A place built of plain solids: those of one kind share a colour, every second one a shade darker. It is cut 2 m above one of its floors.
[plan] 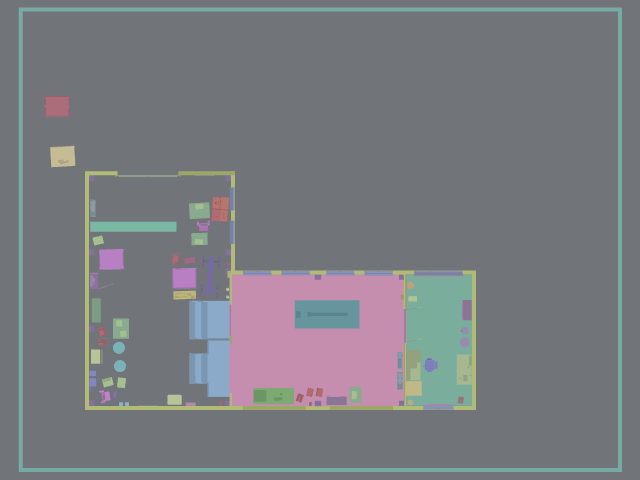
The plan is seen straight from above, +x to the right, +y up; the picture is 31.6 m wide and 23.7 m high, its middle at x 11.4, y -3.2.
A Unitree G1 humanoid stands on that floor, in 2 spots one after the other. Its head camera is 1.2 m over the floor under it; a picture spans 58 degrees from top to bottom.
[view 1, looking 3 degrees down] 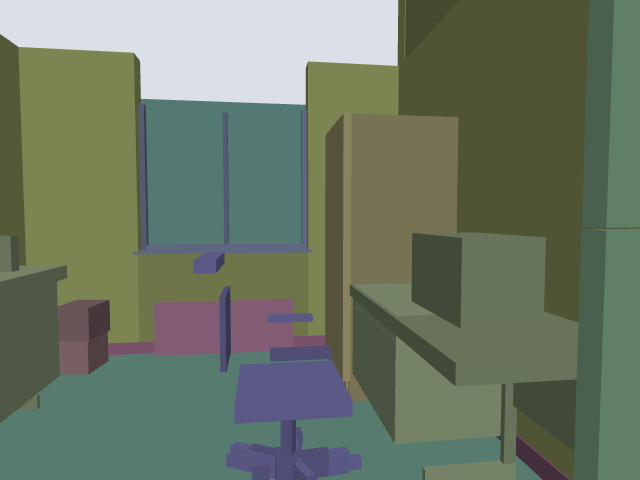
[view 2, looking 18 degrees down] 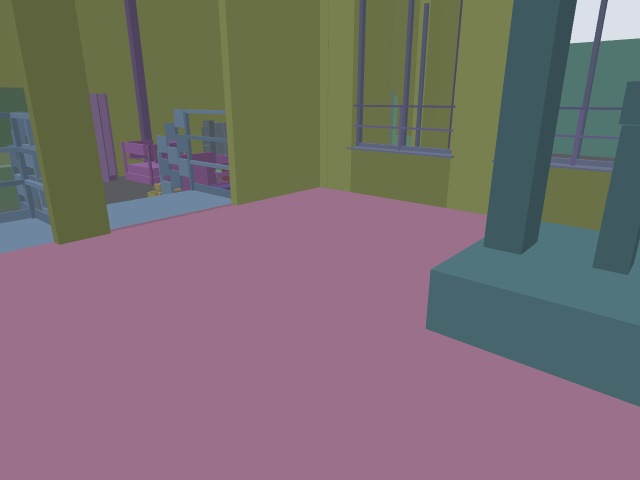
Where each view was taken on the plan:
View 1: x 16.95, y -7.45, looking -98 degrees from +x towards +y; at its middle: wall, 4.00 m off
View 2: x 11.10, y -9.55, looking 131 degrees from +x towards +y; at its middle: raised_floor_hall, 3.88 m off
